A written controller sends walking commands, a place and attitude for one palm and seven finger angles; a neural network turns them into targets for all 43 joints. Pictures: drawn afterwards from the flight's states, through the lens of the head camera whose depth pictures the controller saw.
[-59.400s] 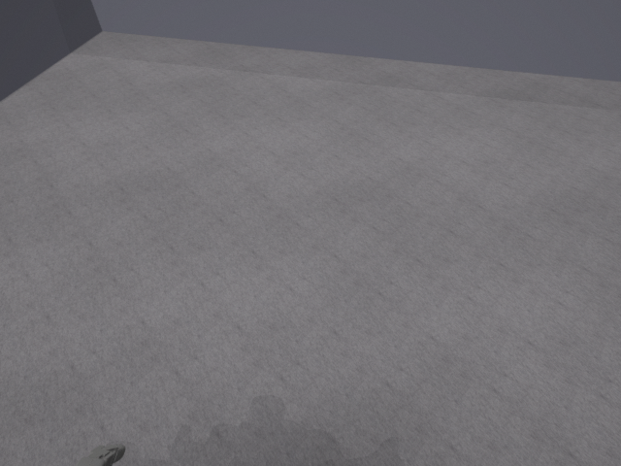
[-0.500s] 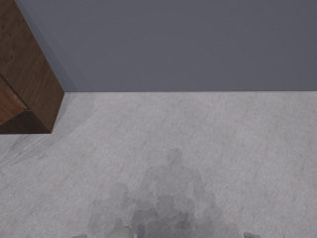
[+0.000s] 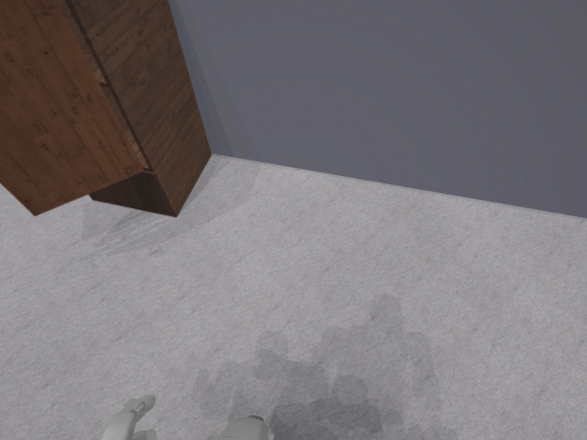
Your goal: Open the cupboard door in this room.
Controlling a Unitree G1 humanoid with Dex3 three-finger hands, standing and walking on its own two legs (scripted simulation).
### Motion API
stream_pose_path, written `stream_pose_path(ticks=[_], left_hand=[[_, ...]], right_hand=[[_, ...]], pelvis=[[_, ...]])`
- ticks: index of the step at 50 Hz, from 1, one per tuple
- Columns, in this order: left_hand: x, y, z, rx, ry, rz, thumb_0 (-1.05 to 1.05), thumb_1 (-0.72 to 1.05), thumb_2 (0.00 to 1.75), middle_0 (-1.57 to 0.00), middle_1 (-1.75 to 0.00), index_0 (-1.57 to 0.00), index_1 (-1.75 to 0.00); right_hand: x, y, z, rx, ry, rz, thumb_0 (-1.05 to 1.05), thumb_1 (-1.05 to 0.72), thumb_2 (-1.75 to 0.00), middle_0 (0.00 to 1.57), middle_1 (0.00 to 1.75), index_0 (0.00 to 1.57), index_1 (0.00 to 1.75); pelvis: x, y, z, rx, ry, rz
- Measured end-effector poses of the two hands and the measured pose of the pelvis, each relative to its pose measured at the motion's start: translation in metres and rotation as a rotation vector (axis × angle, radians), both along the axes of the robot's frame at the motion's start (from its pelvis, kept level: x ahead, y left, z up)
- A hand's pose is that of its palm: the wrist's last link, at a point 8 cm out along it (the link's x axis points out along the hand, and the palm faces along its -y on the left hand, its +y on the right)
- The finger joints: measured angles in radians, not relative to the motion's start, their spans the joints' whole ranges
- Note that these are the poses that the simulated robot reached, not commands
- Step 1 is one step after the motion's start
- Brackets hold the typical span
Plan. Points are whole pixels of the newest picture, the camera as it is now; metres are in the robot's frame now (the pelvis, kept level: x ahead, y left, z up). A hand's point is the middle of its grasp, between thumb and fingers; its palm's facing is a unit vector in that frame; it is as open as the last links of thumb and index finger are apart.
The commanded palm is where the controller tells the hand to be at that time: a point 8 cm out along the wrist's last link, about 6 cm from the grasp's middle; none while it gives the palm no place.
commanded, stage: turn to face it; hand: left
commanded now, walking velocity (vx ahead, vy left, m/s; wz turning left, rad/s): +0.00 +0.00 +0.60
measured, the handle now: out of the picture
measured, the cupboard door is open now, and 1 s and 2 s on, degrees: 47 47 47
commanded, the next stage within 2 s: take the last steps up to it in 0.82 s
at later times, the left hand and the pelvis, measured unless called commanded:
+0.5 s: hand out of the picture +0.01 +0.25 -0.17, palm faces +0.33 -0.91 -0.25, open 7.4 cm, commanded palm none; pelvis +0.01 +0.02 +0.01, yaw +18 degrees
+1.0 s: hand out of the picture -0.04 +0.16 -0.16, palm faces +0.53 -0.83 -0.20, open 7.3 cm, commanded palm none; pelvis +0.03 -0.01 +0.01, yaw +30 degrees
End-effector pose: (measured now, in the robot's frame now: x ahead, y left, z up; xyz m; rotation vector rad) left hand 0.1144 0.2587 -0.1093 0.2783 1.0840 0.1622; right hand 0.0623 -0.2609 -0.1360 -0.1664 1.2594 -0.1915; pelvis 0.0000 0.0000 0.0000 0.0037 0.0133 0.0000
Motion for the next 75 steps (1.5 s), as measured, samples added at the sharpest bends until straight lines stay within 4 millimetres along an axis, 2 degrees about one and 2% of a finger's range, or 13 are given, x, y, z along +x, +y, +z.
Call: stream_pose_path(ticks=[5,9,15,18,27,36,41,46,55,61,68,72,75], left_hand=[[-0.033,-0.016,0.001,-0.033,0.054,0.077,0.0,0.91,0.9,-0.2,-0.3,-0.2,-0.3],[-0.061,-0.02,-0.007,-0.075,0.09,0.147,0.0,0.91,0.9,-0.2,-0.3,-0.2,-0.3],[-0.111,-0.001,-0.035,-0.122,0.155,0.278,0.0,0.9,0.9,-0.2,-0.3,-0.21,-0.3],[-0.129,0.015,-0.045,-0.114,0.199,0.329,0.0,0.91,0.9,-0.2,-0.3,-0.2,-0.3],[-0.122,0.033,-0.017,-0.07,0.109,0.407,0.01,0.91,0.9,-0.19,-0.3,-0.2,-0.3],[-0.109,0.0,-0.006,-0.017,0.025,0.446,0.0,0.91,0.9,-0.2,-0.3,-0.2,-0.3],[-0.128,-0.032,-0.003,-0.054,0.061,0.5,0.0,0.91,0.9,-0.2,-0.3,-0.2,-0.3],[-0.153,-0.054,-0.01,-0.114,0.115,0.56,0.0,0.91,0.9,-0.2,-0.3,-0.2,-0.3],[-0.216,-0.05,-0.04,-0.195,0.232,0.679,0.0,0.91,0.9,-0.2,-0.3,-0.2,-0.3],[-0.197,-0.027,-0.023,-0.18,0.189,0.677,0.01,0.91,0.9,-0.2,-0.3,-0.2,-0.3],[-0.134,-0.006,-0.009,-0.133,0.091,0.638,0.01,0.91,0.9,-0.19,-0.3,-0.2,-0.3],[-0.1,-0.002,-0.015,-0.103,0.036,0.637,0.0,0.91,0.9,-0.19,-0.3,-0.2,-0.3],[-0.093,-0.01,-0.013,-0.12,0.041,0.669,0.0,0.91,0.9,-0.19,-0.3,-0.2,-0.3]], right_hand=[[0.02,-0.007,0.009,0.002,0.014,0.056,0.0,-0.91,-0.9,0.2,0.3,0.2,0.3],[0.047,0.001,0.017,-0.006,0.006,0.133,0.0,-0.91,-0.9,0.2,0.3,0.19,0.3],[0.104,0.034,0.02,-0.044,-0.085,0.281,0.0,-0.91,-0.9,0.2,0.3,0.19,0.3],[0.121,0.05,0.025,-0.059,-0.137,0.335,0.0,-0.91,-0.9,0.2,0.3,0.19,0.3],[0.121,0.066,0.031,-0.044,-0.097,0.419,0.0,-0.91,-0.9,0.2,0.3,0.2,0.3],[0.123,0.043,-0.001,0.023,-0.027,0.44,0.0,-0.91,-0.9,0.2,0.3,0.2,0.3],[0.132,0.036,0.002,0.019,0.013,0.468,0.0,-0.91,-0.9,0.2,0.3,0.2,0.3],[0.146,0.047,0.013,0.009,0.013,0.514,0.0,-0.91,-0.9,0.2,0.3,0.19,0.3],[0.162,0.096,0.019,-0.021,-0.073,0.638,0.0,-0.91,-0.9,0.2,0.3,0.19,0.3],[0.138,0.099,0.022,-0.011,-0.011,0.632,0.0,-0.91,-0.9,0.2,0.3,0.2,0.3],[0.117,0.083,0.007,0.016,0.138,0.58,0.0,-0.91,-0.9,0.2,0.3,0.2,0.3],[0.123,0.073,-0.011,0.018,0.213,0.561,0.0,-0.91,-0.9,0.2,0.3,0.2,0.3],[0.146,0.078,-0.008,0.005,0.231,0.578,0.0,-0.91,-0.9,0.2,0.3,0.2,0.3]], pelvis=[[0.004,-0.006,0.01,0.021,-0.014,0.072],[0.007,-0.005,0.012,0.034,-0.016,0.13],[0.01,0.013,-0.003,0.008,-0.014,0.213],[0.007,0.017,-0.007,0.006,-0.015,0.242],[0.008,0.013,0.009,-0.025,-0.008,0.329],[0.02,-0.02,-0.002,0.0,0.001,0.413],[0.024,-0.025,0.007,0.017,-0.021,0.465],[0.028,-0.024,0.012,0.036,-0.02,0.502],[0.024,0.0,0.0,0.01,-0.025,0.547],[0.034,0.01,0.013,-0.005,-0.022,0.57],[0.066,0.017,0.014,0.009,-0.017,0.58],[0.092,0.018,0.0,0.02,-0.022,0.596],[0.106,0.026,0.004,0.011,-0.031,0.611]])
